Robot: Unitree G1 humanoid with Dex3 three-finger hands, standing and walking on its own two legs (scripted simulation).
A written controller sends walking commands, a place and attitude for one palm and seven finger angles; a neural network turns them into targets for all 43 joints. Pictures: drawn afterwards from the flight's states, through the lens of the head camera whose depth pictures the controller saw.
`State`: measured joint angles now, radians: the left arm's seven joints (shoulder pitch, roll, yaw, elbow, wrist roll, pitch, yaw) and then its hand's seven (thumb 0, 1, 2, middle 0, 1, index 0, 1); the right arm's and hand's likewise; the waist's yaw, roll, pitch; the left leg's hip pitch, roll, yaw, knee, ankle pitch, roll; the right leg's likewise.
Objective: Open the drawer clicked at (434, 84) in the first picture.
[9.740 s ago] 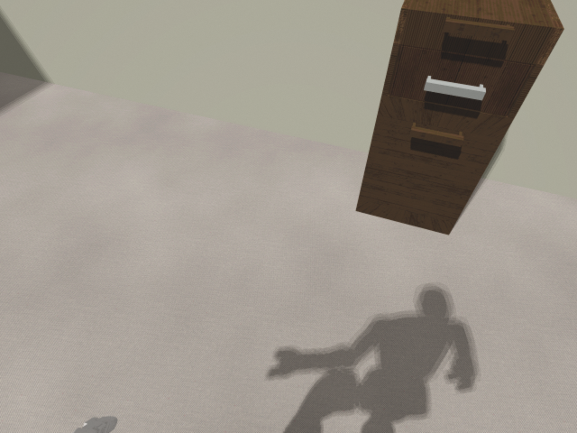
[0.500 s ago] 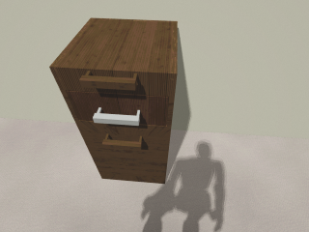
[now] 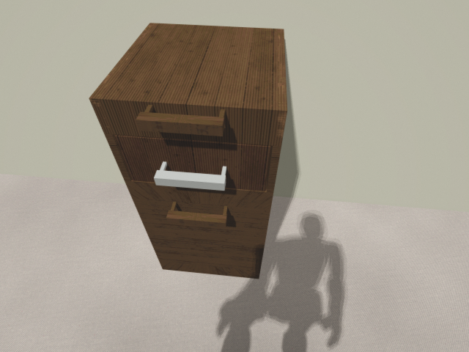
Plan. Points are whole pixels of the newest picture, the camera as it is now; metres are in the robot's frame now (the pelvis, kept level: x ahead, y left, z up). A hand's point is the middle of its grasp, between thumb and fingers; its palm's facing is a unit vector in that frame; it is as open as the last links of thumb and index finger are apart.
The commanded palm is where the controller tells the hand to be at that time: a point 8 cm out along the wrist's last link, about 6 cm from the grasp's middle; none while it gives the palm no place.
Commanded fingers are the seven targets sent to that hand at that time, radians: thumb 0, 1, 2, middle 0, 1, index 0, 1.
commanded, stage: look again from close up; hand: left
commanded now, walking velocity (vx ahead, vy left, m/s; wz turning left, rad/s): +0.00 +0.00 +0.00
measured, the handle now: (192, 173) +0.54 +0.15 -0.07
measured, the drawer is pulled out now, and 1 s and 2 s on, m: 0.00 0.00 0.00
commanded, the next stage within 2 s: raise the hand with hooked fingers in 0.20 s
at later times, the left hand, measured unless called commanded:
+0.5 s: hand (124, 322) +0.18 +0.21 -0.06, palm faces -0.11 -0.63 -0.77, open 7.5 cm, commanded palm +0.13 +0.22 -0.04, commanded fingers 0.00 0.64 0.79 -0.22 -0.47 -0.22 -0.47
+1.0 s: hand (126, 294) +0.22 +0.21 -0.03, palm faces +0.04 -0.08 -1.00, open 10.2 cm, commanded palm +0.19 +0.21 +0.02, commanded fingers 0.00 0.06 0.54 -0.26 -0.84 -0.26 -0.84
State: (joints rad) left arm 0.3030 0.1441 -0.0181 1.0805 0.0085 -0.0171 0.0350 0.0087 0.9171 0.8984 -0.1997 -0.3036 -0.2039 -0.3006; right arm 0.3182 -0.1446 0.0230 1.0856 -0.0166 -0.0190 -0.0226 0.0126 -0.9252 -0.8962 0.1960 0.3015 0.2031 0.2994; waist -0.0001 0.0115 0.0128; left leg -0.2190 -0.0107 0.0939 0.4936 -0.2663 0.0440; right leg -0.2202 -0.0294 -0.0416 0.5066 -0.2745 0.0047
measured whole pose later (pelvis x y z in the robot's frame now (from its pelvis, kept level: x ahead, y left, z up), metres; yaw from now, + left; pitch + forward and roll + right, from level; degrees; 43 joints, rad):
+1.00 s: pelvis +0.00 -0.05 -0.05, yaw +3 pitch +11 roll +2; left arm 0.27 0.38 -0.02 0.00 1.01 -0.05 0.38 0.00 0.27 0.63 -0.27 -0.70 -0.27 -0.70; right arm 0.05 -0.19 0.02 0.55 -0.06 0.11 0.01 0.01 -0.91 -0.90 0.20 0.30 0.20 0.30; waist 0.10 0.03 -0.10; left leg -0.66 0.02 0.04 0.90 -0.43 -0.02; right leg -0.67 0.02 -0.07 0.94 -0.47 -0.09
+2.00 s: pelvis +0.01 +0.01 +0.00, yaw -1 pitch +3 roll +0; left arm -0.09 0.49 -0.04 0.07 0.93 -0.04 0.04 0.00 -0.48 0.30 -0.32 -1.20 -0.32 -1.20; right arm 0.17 -0.24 -0.01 0.60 0.00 0.15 -0.01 0.01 -0.90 -0.90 0.20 0.30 0.21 0.30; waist 0.08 0.07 -0.02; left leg -0.30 -0.05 0.02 0.52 -0.27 0.05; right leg -0.31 0.00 0.01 0.53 -0.27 0.00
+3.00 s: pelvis +0.02 -0.02 -0.01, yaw -1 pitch +8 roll +1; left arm -0.34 0.41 -0.12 0.46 1.02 -0.04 0.20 0.00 -0.49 0.30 -0.32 -1.20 -0.32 -1.20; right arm 0.22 -0.25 -0.06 0.65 0.02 0.15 -0.04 0.01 -0.91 -0.90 0.20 0.30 0.20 0.30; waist 0.03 0.05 -0.08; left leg -0.42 -0.02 0.01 0.58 -0.31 0.01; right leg -0.45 0.04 0.00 0.63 -0.32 -0.05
